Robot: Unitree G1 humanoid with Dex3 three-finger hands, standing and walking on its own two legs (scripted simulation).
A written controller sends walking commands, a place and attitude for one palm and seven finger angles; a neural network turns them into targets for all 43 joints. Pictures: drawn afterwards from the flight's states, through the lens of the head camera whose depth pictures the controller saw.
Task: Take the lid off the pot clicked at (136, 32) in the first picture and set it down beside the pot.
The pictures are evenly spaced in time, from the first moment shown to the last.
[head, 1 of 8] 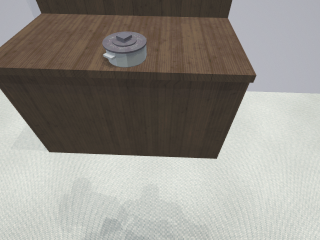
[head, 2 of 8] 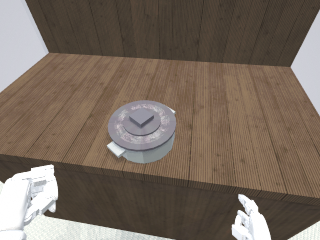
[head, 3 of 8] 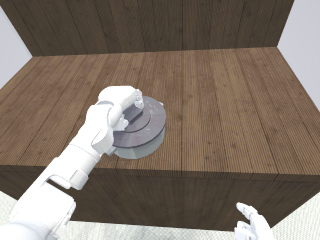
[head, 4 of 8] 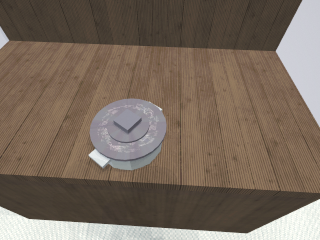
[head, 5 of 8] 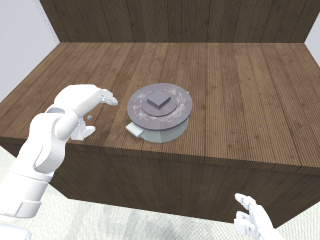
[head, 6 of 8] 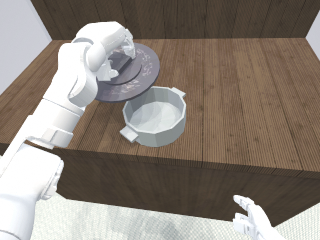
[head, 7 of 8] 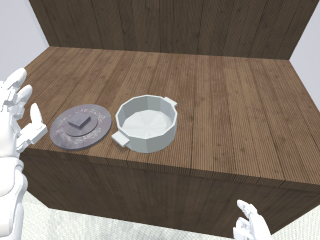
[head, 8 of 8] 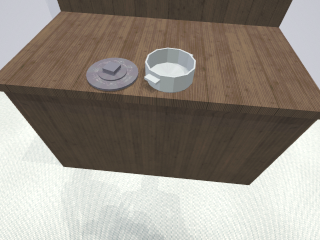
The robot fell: no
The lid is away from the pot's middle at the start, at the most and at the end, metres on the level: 0.00 0.24 0.22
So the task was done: yes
